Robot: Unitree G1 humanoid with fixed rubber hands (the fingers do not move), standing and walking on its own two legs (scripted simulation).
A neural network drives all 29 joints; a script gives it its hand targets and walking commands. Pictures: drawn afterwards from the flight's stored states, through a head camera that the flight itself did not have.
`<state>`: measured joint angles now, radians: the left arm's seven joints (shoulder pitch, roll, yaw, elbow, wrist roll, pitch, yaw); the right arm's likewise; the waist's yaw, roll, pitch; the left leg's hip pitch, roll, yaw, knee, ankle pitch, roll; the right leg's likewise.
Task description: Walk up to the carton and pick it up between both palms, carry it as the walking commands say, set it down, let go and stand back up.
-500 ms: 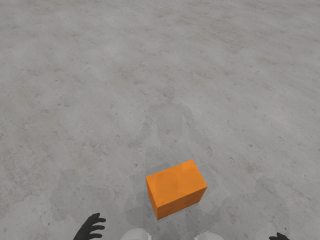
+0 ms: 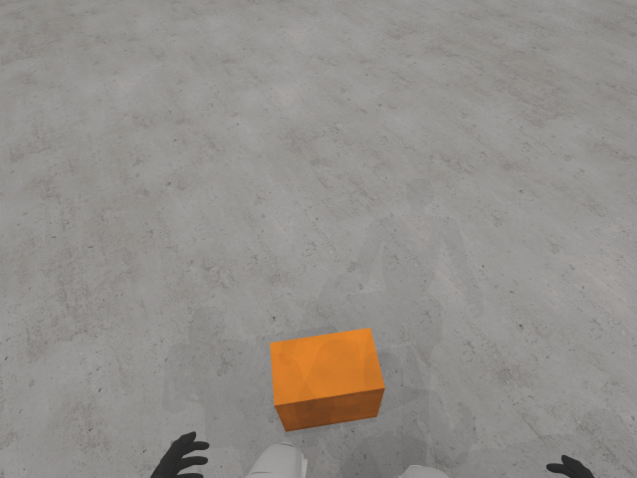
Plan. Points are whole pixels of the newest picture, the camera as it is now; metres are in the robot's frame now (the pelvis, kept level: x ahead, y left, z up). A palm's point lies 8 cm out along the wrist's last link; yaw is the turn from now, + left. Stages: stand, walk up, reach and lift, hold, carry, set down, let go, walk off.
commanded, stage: walk up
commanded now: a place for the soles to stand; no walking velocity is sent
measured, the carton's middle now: (326, 381) +0.44 +0.04 -0.62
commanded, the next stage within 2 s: none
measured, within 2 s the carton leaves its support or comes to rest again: neither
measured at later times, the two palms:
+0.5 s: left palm out of the picture +0.03 +0.23 -0.10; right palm (547, 464) +0.16 -0.25 -0.09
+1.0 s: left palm out of the picture +0.00 +0.25 -0.11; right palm (523, 438) +0.19 -0.23 -0.09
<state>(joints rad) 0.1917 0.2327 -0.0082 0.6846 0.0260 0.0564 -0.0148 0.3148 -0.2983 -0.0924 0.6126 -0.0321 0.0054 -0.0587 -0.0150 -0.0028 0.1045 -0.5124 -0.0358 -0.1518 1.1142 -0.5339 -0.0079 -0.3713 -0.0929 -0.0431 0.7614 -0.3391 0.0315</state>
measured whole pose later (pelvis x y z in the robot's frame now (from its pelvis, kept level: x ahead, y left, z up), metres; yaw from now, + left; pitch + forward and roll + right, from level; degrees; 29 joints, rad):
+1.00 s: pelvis +0.03 -0.02 +0.02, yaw +20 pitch +0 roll -1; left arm 0.28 0.30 -0.02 0.83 0.02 0.03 0.00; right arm 0.31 -0.24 0.02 0.76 -0.01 0.00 -0.02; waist 0.00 -0.02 0.01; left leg -0.29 -0.13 -0.22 0.63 -0.32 0.04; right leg -0.22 -0.08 -0.20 0.58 -0.36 0.00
